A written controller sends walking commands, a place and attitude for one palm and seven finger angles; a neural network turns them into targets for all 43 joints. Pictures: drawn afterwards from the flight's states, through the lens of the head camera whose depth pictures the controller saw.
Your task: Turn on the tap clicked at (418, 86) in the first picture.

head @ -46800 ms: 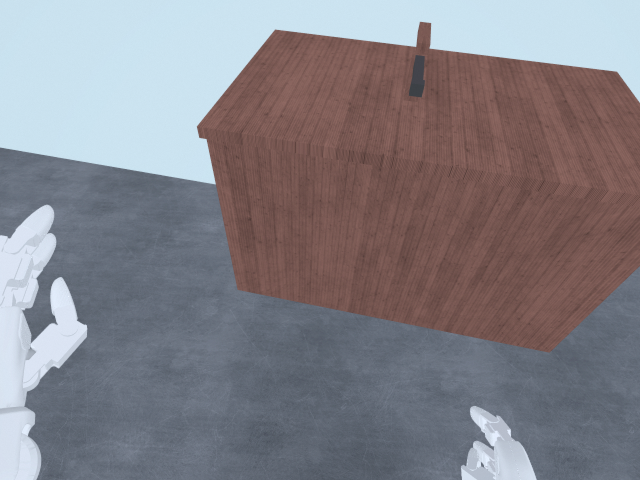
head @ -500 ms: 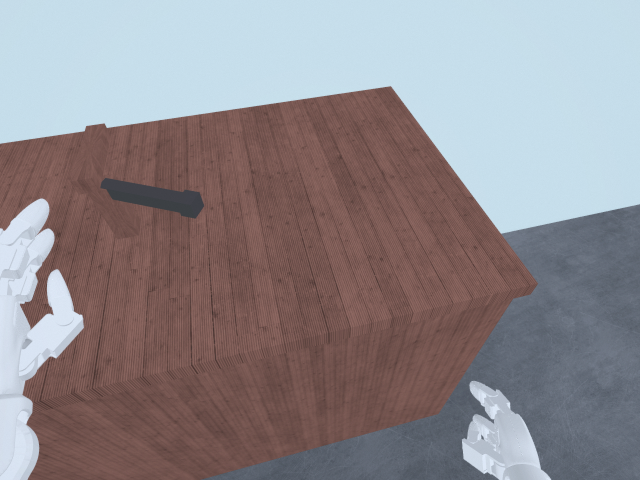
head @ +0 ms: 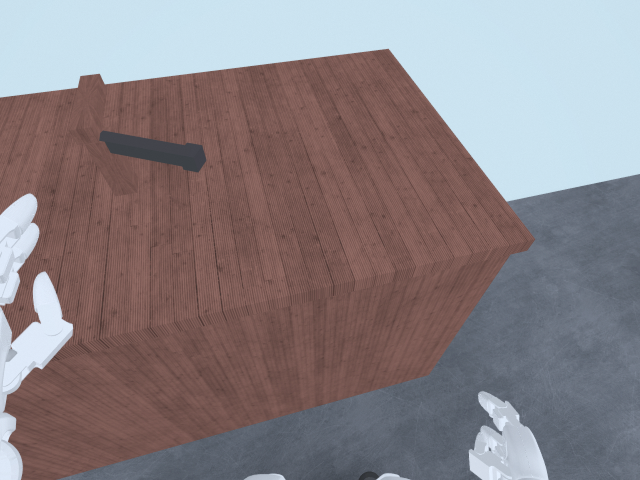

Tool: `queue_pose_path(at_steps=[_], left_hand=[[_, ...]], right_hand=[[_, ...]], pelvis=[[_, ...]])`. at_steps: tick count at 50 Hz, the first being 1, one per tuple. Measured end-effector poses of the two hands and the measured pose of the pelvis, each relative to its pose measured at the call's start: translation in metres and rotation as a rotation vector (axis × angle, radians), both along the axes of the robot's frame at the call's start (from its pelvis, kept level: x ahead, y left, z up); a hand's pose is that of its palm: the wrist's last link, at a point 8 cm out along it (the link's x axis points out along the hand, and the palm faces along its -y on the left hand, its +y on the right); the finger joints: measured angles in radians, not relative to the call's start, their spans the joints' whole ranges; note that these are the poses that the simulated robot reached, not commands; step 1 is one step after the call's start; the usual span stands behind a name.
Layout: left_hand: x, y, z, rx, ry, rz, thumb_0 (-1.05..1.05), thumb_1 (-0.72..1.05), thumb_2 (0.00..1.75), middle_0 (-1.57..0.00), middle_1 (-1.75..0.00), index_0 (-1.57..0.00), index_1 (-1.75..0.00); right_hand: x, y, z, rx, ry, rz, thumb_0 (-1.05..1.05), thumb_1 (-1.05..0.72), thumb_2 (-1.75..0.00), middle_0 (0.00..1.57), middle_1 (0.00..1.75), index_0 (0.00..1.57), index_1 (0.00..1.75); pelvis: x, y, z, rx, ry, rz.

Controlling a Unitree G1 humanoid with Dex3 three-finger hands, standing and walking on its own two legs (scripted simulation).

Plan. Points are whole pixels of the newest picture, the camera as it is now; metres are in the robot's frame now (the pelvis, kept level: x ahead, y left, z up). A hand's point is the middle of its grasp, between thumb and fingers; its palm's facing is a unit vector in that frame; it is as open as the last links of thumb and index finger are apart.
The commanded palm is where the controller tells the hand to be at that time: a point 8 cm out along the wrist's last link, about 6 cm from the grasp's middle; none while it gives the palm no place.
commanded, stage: step back with the hand held close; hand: left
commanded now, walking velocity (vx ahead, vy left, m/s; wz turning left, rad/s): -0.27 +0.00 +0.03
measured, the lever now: (192, 157) +0.51 +0.23 +0.10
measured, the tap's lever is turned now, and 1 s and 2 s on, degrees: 61 61 61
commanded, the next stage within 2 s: stop stepping back and stand still in 0.94 s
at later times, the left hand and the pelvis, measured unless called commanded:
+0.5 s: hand (41, 351) +0.19 +0.24 +0.17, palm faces +0.40 -0.79 -0.47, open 7.4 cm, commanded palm +0.13 +0.28 +0.19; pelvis -0.02 -0.01 -0.01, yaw +2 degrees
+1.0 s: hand out of the picture +0.09 +0.19 +0.16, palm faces +0.35 -0.81 -0.46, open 7.4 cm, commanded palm +0.03 +0.22 +0.19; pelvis -0.13 -0.06 +0.00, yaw +1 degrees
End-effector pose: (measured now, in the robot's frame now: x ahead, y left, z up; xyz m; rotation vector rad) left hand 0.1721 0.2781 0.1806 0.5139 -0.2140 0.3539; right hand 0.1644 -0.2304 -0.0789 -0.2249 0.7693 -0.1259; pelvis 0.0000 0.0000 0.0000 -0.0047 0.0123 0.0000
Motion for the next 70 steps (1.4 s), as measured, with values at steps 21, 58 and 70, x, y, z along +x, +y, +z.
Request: queue_pose_path(at_steps=[21,58,70], left_hand=[[-0.017,-0.004,0.000,0.033,-0.066,-0.061,0.01,0.89,0.90,-0.21,-0.30,-0.22,-0.30],[-0.175,-0.092,0.012,-0.010,-0.031,-0.009,0.02,0.89,0.90,-0.21,-0.30,-0.21,-0.30],[-0.240,-0.125,-0.008,-0.045,0.066,-0.011,0.01,0.89,0.90,-0.21,-0.30,-0.21,-0.30]], right_hand=[[-0.023,-0.007,-0.006,-0.042,0.026,-0.007,0.01,-0.90,-0.90,0.20,0.30,0.20,0.30],[-0.169,-0.076,0.009,0.057,-0.077,0.019,0.01,-0.90,-0.90,0.20,0.30,0.20,0.30],[-0.271,-0.136,-0.010,0.033,0.039,-0.073,0.01,-0.90,-0.90,0.20,0.30,0.20,0.30]], pelvis=[[-0.022,-0.001,-0.011,-0.001,0.007,0.024],[-0.175,-0.090,0.003,0.028,-0.035,0.023],[-0.238,-0.124,0.002,0.057,-0.010,-0.002]])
